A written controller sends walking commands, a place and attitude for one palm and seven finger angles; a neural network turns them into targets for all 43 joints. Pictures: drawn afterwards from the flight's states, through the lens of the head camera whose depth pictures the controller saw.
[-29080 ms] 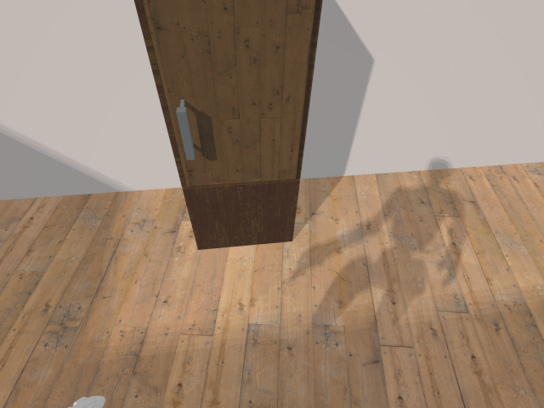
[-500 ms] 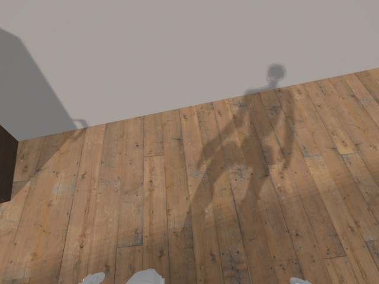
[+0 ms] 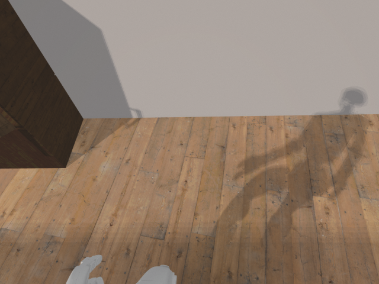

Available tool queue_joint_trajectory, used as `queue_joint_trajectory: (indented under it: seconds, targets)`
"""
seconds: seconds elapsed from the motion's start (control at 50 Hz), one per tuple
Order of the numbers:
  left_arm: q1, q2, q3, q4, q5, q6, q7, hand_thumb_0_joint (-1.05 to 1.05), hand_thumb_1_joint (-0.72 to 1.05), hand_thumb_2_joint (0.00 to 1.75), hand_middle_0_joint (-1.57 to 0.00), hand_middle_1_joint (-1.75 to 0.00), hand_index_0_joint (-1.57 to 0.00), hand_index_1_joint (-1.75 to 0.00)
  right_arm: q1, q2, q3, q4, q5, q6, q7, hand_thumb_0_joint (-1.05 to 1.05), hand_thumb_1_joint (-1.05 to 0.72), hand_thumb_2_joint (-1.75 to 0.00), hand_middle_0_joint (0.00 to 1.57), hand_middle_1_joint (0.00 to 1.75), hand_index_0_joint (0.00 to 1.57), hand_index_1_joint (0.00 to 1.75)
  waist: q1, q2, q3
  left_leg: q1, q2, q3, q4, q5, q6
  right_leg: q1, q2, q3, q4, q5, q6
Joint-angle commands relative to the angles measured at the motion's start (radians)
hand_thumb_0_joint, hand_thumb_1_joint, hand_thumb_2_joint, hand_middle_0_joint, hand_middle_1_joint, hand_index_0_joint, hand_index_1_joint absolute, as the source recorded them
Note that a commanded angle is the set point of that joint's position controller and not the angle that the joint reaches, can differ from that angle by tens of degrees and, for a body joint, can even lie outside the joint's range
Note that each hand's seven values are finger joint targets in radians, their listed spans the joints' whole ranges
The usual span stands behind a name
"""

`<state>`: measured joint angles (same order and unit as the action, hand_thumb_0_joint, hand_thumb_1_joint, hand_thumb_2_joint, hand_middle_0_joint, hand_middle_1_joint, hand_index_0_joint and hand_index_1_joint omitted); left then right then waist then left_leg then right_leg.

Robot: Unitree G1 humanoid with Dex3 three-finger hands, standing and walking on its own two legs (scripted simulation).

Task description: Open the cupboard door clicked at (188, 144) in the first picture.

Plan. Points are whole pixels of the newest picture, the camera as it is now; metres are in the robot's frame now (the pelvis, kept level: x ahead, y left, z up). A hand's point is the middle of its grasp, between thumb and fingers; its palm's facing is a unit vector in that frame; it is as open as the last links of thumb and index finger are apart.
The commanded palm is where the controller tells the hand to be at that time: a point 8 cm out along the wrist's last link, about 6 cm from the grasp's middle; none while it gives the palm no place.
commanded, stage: turn to face it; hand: left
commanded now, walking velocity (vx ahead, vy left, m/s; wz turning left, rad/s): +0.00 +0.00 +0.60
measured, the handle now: out of the picture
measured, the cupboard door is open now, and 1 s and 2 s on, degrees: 46 46 46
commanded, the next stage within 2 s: take the last steps up to it in 1.24 s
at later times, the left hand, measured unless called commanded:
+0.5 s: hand out of the picture +0.02 +0.25 -0.17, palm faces +0.33 -0.91 -0.25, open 7.4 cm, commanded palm none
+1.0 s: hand out of the picture -0.01 +0.17 -0.16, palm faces +0.58 -0.78 -0.23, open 7.4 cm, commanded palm none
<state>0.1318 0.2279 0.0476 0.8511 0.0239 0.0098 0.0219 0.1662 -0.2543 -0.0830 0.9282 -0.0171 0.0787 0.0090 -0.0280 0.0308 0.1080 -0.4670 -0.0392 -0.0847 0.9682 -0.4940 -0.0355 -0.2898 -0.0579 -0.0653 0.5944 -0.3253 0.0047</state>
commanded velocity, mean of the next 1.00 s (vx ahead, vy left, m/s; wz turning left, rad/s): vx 0.00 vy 0.00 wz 0.56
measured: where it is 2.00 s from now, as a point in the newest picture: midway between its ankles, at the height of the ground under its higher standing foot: outside the picture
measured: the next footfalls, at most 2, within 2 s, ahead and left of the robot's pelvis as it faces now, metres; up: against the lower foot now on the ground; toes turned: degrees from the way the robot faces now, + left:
left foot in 0.28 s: +0.03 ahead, +0.12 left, +0.00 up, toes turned +16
right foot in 0.72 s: +0.12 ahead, -0.13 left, +0.00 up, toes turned +25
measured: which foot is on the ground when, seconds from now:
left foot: up 0.00-0.26, down 0.28-0.70, up 0.72-1.00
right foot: down 0.00-0.28, up 0.30-0.70, down 0.72-1.00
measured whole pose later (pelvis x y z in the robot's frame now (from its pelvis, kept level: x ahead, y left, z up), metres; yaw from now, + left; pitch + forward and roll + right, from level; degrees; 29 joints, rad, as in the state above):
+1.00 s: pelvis +0.04 -0.03 +0.01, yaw +37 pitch +0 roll +2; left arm 0.20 0.19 0.04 0.89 0.03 0.01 0.02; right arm 0.12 -0.24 -0.07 0.94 -0.01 0.07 0.02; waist -0.01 -0.04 0.12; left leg -0.38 0.00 0.06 0.78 -0.45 -0.05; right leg -0.19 -0.13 -0.17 0.54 -0.34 0.02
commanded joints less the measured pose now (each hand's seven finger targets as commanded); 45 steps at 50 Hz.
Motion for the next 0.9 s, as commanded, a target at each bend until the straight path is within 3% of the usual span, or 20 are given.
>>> queue_joint_trajectory:
  seconds: [0.0,0.06,0.14,0.18,0.22,0.24,0.26,0.28,0.3,0.36,0.4,0.56,0.64,0.66,0.68,0.7,0.72,0.74,0.78,0.88]
  targets:
    - [0.020,0.142,0.031,-0.067,-0.003,-0.017,0.015,0.00,0.90,0.90,-0.20,-0.30,-0.20,-0.30,-0.024,-0.071,-0.021,-0.084,0.003,-0.020,0.016,0.00,-0.90,-0.90,0.20,0.30,0.20,0.30,0.006,-0.270,-0.124,-0.107,0.063,0.063,0.238,0.048,-0.028,0.155,-0.255,0.097,-0.242,0.470,-0.113]
    - [0.084,0.163,0.040,-0.047,0.000,-0.022,0.014,0.00,0.90,0.90,-0.20,-0.30,-0.20,-0.30,-0.083,-0.043,-0.005,-0.091,0.005,-0.020,0.023,0.00,-0.90,-0.90,0.20,0.30,0.20,0.30,0.041,-0.213,-0.131,-0.053,0.055,0.130,0.021,0.041,-0.038,0.221,-0.259,0.034,-0.207,0.592,-0.108]
    - [0.148,0.201,0.055,-0.015,0.004,-0.020,0.012,0.00,0.90,0.90,-0.20,-0.30,-0.20,-0.30,-0.129,-0.033,0.006,-0.105,0.010,-0.033,0.024,0.00,-0.90,-0.90,0.20,0.30,0.20,0.30,0.077,-0.241,-0.151,0.010,0.039,0.178,-0.187,0.022,-0.022,0.291,-0.294,0.017,-0.149,0.707,-0.115]
    - [0.134,0.208,0.061,-0.012,0.003,-0.018,0.010,0.00,0.90,0.90,-0.20,-0.30,-0.20,-0.30,-0.098,-0.039,0.005,-0.100,0.010,-0.038,0.020,0.00,-0.90,-0.90,0.20,0.30,0.20,0.30,0.056,-0.241,-0.162,0.083,0.033,0.195,-0.293,0.078,-0.010,0.263,-0.301,-0.005,-0.109,0.678,-0.099]
    - [0.110,0.208,0.065,-0.016,-0.008,-0.012,0.002,0.00,0.90,0.90,-0.20,-0.30,-0.20,-0.30,-0.026,-0.075,-0.004,-0.085,0.005,-0.044,0.019,0.00,-0.90,-0.90,0.20,0.30,0.20,0.30,0.007,-0.175,-0.185,0.269,0.031,0.194,-0.475,0.245,0.010,0.148,-0.284,-0.064,0.007,0.555,-0.037]
    - [0.100,0.178,0.062,-0.034,-0.014,-0.007,-0.003,0.00,0.90,0.90,-0.20,-0.30,-0.20,-0.30,0.045,-0.150,-0.024,-0.074,-0.002,-0.053,0.016,0.00,-0.90,-0.90,0.20,0.30,0.20,0.30,-0.035,0.001,-0.235,0.454,0.164,0.029,-0.542,0.452,0.071,-0.029,-0.225,-0.117,0.185,0.337,0.022]
    - [0.059,0.101,0.039,-0.082,-0.018,0.000,-0.010,0.00,0.90,0.90,-0.20,-0.30,-0.20,-0.30,0.124,-0.268,-0.054,-0.069,-0.011,-0.053,0.009,0.00,-0.90,-0.90,0.20,0.30,0.20,0.30,-0.080,0.314,-0.234,0.544,0.451,-0.356,-0.587,0.841,0.240,-0.304,-0.071,-0.118,0.429,-0.346,0.094]
    - [-0.009,0.131,0.034,-0.098,-0.003,0.016,0.000,0.00,0.90,0.90,-0.20,-0.30,-0.20,-0.30,0.169,-0.275,-0.051,-0.043,-0.007,-0.046,-0.001,0.00,-0.90,-0.90,0.20,0.30,0.20,0.30,-0.093,0.188,-0.234,0.491,0.482,-0.368,-0.591,0.771,0.293,-0.327,-0.067,0.021,0.535,-0.364,0.074]
    - [-0.037,0.112,0.036,-0.090,-0.006,0.016,0.005,0.00,0.90,0.90,-0.20,-0.30,-0.20,-0.30,0.139,-0.251,-0.046,-0.056,-0.008,-0.052,-0.016,0.00,-0.90,-0.90,0.20,0.30,0.20,0.30,-0.070,0.189,-0.227,0.456,0.425,-0.344,-0.584,0.740,0.277,-0.347,-0.069,0.056,0.576,-0.297,0.074]
    - [0.007,0.117,0.042,-0.036,-0.005,0.020,-0.009,0.00,0.90,0.90,-0.20,-0.30,-0.20,-0.30,0.023,-0.180,-0.021,-0.084,-0.006,-0.064,-0.028,0.00,-0.90,-0.90,0.20,0.30,0.20,0.30,-0.004,0.123,-0.168,0.362,0.294,-0.181,-0.600,0.718,0.208,-0.303,-0.054,0.079,0.587,-0.112,0.084]
    - [0.028,0.114,0.041,-0.025,-0.006,0.020,-0.012,0.00,0.90,0.90,-0.20,-0.30,-0.20,-0.30,0.016,-0.174,-0.017,-0.084,-0.004,-0.069,-0.028,0.00,-0.90,-0.90,0.20,0.30,0.20,0.30,0.011,0.099,-0.185,0.370,0.265,-0.144,-0.594,0.731,0.197,-0.268,-0.042,0.074,0.531,-0.085,0.087]
    - [-0.037,0.103,0.032,-0.062,-0.015,0.017,-0.009,0.00,0.90,0.90,-0.20,-0.30,-0.20,-0.30,0.039,-0.188,-0.033,-0.068,-0.011,-0.058,-0.020,0.00,-0.90,-0.90,0.20,0.30,0.20,0.30,-0.004,0.137,-0.167,0.310,0.238,-0.234,-0.577,0.676,0.198,-0.133,0.028,0.051,0.234,-0.114,0.081]
    - [0.057,0.116,0.038,-0.047,-0.020,0.003,-0.002,0.00,0.90,0.90,-0.20,-0.30,-0.20,-0.30,-0.019,-0.177,-0.039,-0.086,-0.004,-0.048,-0.019,0.00,-0.90,-0.90,0.20,0.30,0.20,0.30,0.048,0.138,-0.180,0.178,0.187,-0.272,-0.504,0.618,0.155,0.113,0.063,0.035,-0.060,0.024,0.060]
    - [0.112,0.150,0.047,-0.035,-0.017,-0.008,0.004,0.00,0.90,0.90,-0.20,-0.30,-0.20,-0.30,-0.030,-0.151,-0.037,-0.094,0.004,-0.047,-0.017,0.00,-0.90,-0.90,0.20,0.30,0.20,0.30,0.076,0.069,-0.199,0.078,0.140,-0.246,-0.430,0.482,0.110,0.257,0.001,0.087,-0.210,0.111,0.048]
    - [0.143,0.237,0.067,-0.031,0.000,-0.018,0.014,0.00,0.90,0.90,-0.20,-0.30,-0.20,-0.30,-0.015,-0.083,-0.029,-0.112,0.014,-0.049,-0.010,0.00,-0.90,-0.90,0.20,0.30,0.20,0.30,0.084,-0.213,-0.216,-0.122,0.005,-0.080,-0.230,0.137,0.026,0.397,-0.259,0.345,-0.311,0.169,-0.034]
    - [0.124,0.276,0.064,-0.043,0.005,-0.012,0.016,0.00,0.90,0.90,-0.20,-0.30,-0.20,-0.30,-0.021,-0.089,-0.032,-0.127,0.008,-0.046,-0.005,0.00,-0.90,-0.90,0.20,0.30,0.20,0.30,0.080,-0.300,-0.181,-0.130,-0.039,0.019,0.021,-0.146,-0.005,0.269,-0.458,0.437,-0.327,0.276,-0.150]
    - [0.091,0.219,0.055,-0.047,-0.001,-0.016,0.022,0.00,0.90,0.90,-0.20,-0.30,-0.20,-0.30,-0.027,-0.107,-0.034,-0.111,0.000,-0.034,-0.005,0.00,-0.90,-0.90,0.20,0.30,0.20,0.30,0.062,-0.263,-0.145,-0.122,0.013,-0.010,0.180,-0.107,0.001,0.182,-0.414,0.380,-0.304,0.312,-0.183]
    - [0.051,0.186,0.045,-0.052,-0.004,-0.015,0.021,0.00,0.90,0.90,-0.20,-0.30,-0.20,-0.30,-0.033,-0.095,-0.034,-0.093,-0.002,-0.027,0.000,0.00,-0.90,-0.90,0.20,0.30,0.20,0.30,0.040,-0.295,-0.100,-0.138,0.034,0.002,0.262,-0.055,-0.007,0.145,-0.347,0.315,-0.286,0.357,-0.168]
    - [0.006,0.137,0.032,-0.065,-0.007,-0.018,0.017,0.00,0.90,0.90,-0.20,-0.30,-0.20,-0.30,-0.015,-0.077,-0.024,-0.074,-0.001,-0.020,0.011,0.00,-0.90,-0.90,0.20,0.30,0.20,0.30,0.007,-0.262,-0.094,-0.121,0.058,0.044,0.258,0.038,-0.026,0.151,-0.264,0.126,-0.243,0.487,-0.132]
    - [0.124,0.179,0.047,-0.022,0.001,-0.022,0.014,0.00,0.90,0.90,-0.20,-0.30,-0.20,-0.30,-0.095,-0.027,0.003,-0.080,0.006,-0.029,0.021,0.00,-0.90,-0.90,0.20,0.30,0.20,0.30,0.068,-0.219,-0.142,-0.018,0.034,0.158,-0.100,0.025,-0.033,0.281,-0.258,0.033,-0.167,0.712,-0.110]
